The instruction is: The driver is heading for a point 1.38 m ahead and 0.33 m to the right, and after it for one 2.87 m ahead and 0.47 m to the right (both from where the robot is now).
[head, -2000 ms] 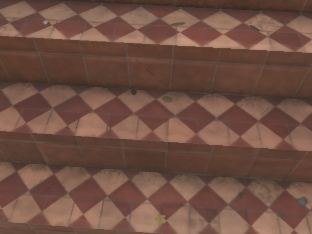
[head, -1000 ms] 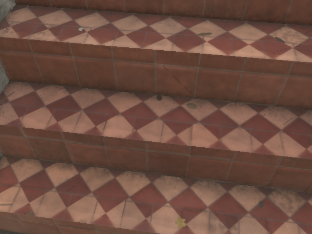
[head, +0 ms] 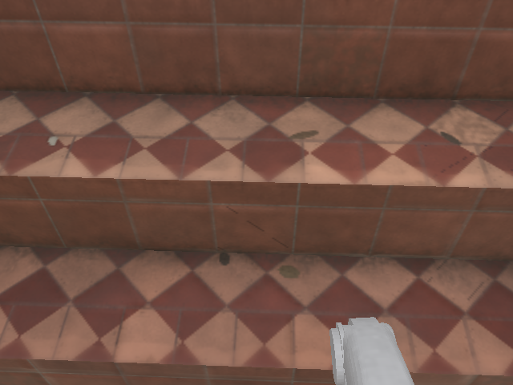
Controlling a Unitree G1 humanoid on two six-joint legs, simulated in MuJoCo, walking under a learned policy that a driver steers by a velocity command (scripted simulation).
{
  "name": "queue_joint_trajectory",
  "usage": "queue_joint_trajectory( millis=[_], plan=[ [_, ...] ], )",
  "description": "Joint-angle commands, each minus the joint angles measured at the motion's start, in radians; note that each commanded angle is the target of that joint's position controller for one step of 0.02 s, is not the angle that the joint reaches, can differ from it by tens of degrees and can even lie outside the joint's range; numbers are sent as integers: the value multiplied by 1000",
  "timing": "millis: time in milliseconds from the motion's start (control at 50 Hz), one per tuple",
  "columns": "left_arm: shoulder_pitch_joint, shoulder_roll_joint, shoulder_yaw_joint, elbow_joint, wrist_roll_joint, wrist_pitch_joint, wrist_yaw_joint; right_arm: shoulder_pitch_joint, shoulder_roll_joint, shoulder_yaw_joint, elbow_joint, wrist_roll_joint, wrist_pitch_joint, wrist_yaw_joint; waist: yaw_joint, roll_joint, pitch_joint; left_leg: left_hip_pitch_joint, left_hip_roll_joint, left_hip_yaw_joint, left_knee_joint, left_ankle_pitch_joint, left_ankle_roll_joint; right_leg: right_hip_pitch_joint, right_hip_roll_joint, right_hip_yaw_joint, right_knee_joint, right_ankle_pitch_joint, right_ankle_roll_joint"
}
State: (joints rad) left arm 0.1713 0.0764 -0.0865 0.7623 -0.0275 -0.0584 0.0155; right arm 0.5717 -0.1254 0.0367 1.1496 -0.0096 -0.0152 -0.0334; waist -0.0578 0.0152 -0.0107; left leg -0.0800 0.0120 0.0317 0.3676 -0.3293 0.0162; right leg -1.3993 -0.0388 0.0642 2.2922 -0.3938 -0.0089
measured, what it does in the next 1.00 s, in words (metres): climbs: right foot 0.21 m higher, then left foot 0.22 m higher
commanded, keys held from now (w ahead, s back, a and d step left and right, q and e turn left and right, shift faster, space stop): w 0.92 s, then w+e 0.08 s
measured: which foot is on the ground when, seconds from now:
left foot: down 0.00-0.14, up 0.16-0.64, down 0.66-1.00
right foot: up 0.00-0.10, down 0.12-0.72, up 0.74-1.00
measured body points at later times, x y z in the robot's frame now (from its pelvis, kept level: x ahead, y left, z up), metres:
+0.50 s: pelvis +0.25 -0.06 +0.21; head +0.25 -0.08 +0.66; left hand +0.14 +0.14 +0.06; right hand +0.46 -0.23 +0.11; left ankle +0.31 +0.11 -0.12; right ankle +0.20 -0.14 -0.53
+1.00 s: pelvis +0.52 -0.03 +0.42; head +0.51 -0.03 +0.87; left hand +0.76 +0.16 +0.36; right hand +0.41 -0.22 +0.27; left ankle +0.46 +0.06 -0.31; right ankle +0.61 -0.17 +0.02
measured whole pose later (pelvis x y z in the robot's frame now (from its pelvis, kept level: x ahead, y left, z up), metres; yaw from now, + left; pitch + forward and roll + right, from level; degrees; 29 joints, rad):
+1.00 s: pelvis +0.52 -0.03 +0.42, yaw -1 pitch +7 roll +0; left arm -0.01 0.14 -0.04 0.71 0.01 -0.01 -0.08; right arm 0.51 -0.13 0.02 1.18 -0.13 -0.02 0.11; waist 0.02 0.01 -0.18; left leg -0.27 -0.03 0.05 0.46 -0.30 0.07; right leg -1.49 0.04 0.10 2.13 -0.10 -0.26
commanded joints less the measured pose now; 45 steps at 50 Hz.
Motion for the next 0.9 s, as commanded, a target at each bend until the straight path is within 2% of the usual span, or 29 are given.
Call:
queue_joint_trajectory(
  millis=[20, 60, 100, 120, 140, 160, 180, 240, 280, 320, 340, 360, 380, 400, 460, 540, 560, 600, 620, 660, 680, 700, 720, 740, 760, 800, 820, 880, 900],
  plan=[
    [-429, 65, 4, -317, 75, 25, -1, -99, -186, -20, -65, 8, -53, -5, 38, -53, 198, -347, 184, -97, -416, 125, 184, 173, -47, -220, -422, -31, -32],
    [-287, -17, -30, -300, 48, 81, 24, -46, -223, -37, -55, 51, -62, -16, 33, 81, 59, -312, 187, -10, -487, 588, 204, 658, -41, -274, -732, -153, -115],
    [143, 49, 27, -135, 30, 77, 24, -66, -280, -51, -87, 43, -74, -16, 207, 245, -288, -41, 248, 44, -55, 1792, 175, 1016, 93, -279, -825, -85, -134],
    [231, 131, 60, -107, 51, 52, 17, -90, -324, -78, -107, 67, -85, -5, 267, 246, -399, 81, 239, 43, 207, 1885, 148, 1092, 129, -185, -1081, -103, -150],
    [362, 266, 119, -45, 71, 44, 35, -126, -294, -86, -159, 69, -101, 27, 315, 56, -414, -193, 134, -4, 594, 1569, 94, 1258, -87, 307, -1345, -257, -217],
    [427, 401, 161, 23, 83, 75, 59, -206, -181, -87, -219, 37, -106, 70, 304, -295, -412, -429, -106, -95, 965, 354, 80, 1306, -256, 889, -1934, -252, -246],
    [270, 406, 176, 22, 66, 80, 57, -213, -104, -84, -248, -26, -101, 87, 208, -235, -385, -530, -118, -304, 1420, 268, 85, 1192, -296, 1024, -2023, -366, -217],
    [42, 109, 112, 163, 71, 54, 24, -384, 12, -49, -409, -63, -58, 45, 30, 16, 68, -845, -56, -196, 1632, 345, 115, 807, -209, 522, -1796, -476, -165],
    [74, -4, 84, 249, 88, 21, 8, -336, 71, -23, -419, -34, -33, 24, -17, -54, 90, -953, -84, -210, 1781, 284, 139, 808, -178, 309, -1790, -224, -134],
    [152, 10, 84, 312, 74, -15, -6, -341, 86, -11, -422, -8, -34, 22, -15, -66, 107, -1105, -90, -226, 1811, 244, 147, 916, -171, 171, -1854, -21, -125],
    [45, 42, 73, 211, 161, -11, -69, -394, -141, -44, -441, 53, -37, 83, 26, -10, -7, -1089, -104, -330, 1495, 448, 283, 849, -96, 110, -1890, 24, -165],
    [-39, 126, 92, 179, 163, -14, -92, -393, -170, -70, -430, 39, -46, 100, -4, -23, -13, -1003, -122, -264, 1463, 467, 288, 794, -92, 37, -1953, 89, -173],
    [54, 211, 115, 219, 160, 4, -100, -414, -136, -48, -429, 24, -27, 133, 7, -158, -56, -1070, -154, -173, 1807, 375, 279, 846, -128, 56, -1995, 219, -265],
    [190, 180, 106, 272, 149, 21, -99, -411, -96, -31, -405, -1, -14, 148, 46, -103, -54, -1329, -156, -248, 2009, 332, 286, 1048, -213, 180, -1986, 138, -323],
    [423, 94, 46, 402, 185, 7, -108, -507, -15, 19, -415, -20, -15, 123, 43, -7, 15, -1821, -116, -298, 2167, 297, 325, 1392, -228, 169, -1968, 64, -234],
    [365, 104, 40, 352, 183, -34, -112, -818, -67, 21, -550, 20, 38, 118, 72, -109, -89, -1354, 58, 71, 1720, 352, 253, 1008, -142, -87, -2179, 232, -197],
    [476, 113, 45, 400, 180, -35, -114, -901, -49, 32, -583, 19, 58, 105, 103, -145, -83, -1349, 72, 98, 1624, 294, 248, 1074, -162, -74, -2201, 382, -202],
    [438, 222, 65, 426, 112, -22, -173, -1025, -59, 59, -635, -15, 138, 142, 37, -228, -147, -930, -15, 205, 1193, -44, 231, 907, -244, -54, -2294, 1190, -356],
    [393, 325, 77, 408, 88, -39, -197, -847, -45, 56, -582, -13, 157, 167, -51, -353, -197, -837, -74, 215, 1254, 45, 181, 1039, -312, -68, -2174, 1967, -412],
    [309, 404, 124, 355, 40, -55, -206, -674, -148, 18, -546, -21, 158, 163, -101, -308, -311, -791, -191, 297, 778, -40, 116, 1495, -308, -99, -1973, 2374, -400],
    [360, 362, 127, 385, 78, -45, -214, -573, -162, 4, -514, -23, 164, 143, -108, -265, -361, -662, -187, 206, 575, 10, 145, 1542, -278, -107, -1772, 2401, -371],
    [399, 319, 155, 296, -37, -91, -42, -251, -126, -18, -337, -44, 54, 79, -104, -108, -559, -156, -65, -121, 711, -222, 225, 1356, -183, -153, -1490, 1883, -192],
    [307, 268, 147, 261, -44, -102, -21, -89, -202, -55, -218, -23, 48, 17, -144, 93, -490, -119, 75, -564, 381, -541, 288, 1036, -62, -129, -1207, 1371, -185],
    [144, 212, 154, 209, 32, -91, -19, -208, -239, -84, -185, -7, 44, -25, -101, 245, -333, -250, 157, -884, 40, -656, 342, 795, 95, -36, -670, 573, -160],
    [58, 98, 131, 85, 97, -86, -30, -334, -214, -82, -186, -18, 11, -11, -20, 109, -201, -342, 174, -798, 5, -481, 289, 647, 104, 67, -292, 471, -144],
    [-45, -49, 80, -64, 92, -77, -34, -345, -95, -67, -84, -37, -35, -8, 60, 47, 8, -395, 167, -563, 87, -321, 228, 330, 114, 94, -73, 427, -194],
    [50, 74, 98, 80, 20, -6, -97, -275, -62, -37, -100, -41, -26, 85, -45, 24, 73, -323, 173, -525, 96, 115, 279, 111, 201, 341, -58, 340, -264],
    [-30, 122, 98, -17, 72, -2, -104, -273, 2, -19, -66, -66, -41, 147, 126, -83, -32, -275, 156, -258, 21, 316, 228, 12, 124, 181, -128, 283, -344],
    [-30, 115, 87, -18, 71, 2, -108, -311, -20, -24, -88, -64, -42, 136, 133, 42, -65, -294, 146, -204, -36, 190, 241, -22, 125, 112, 41, 152, -322]
  ],
)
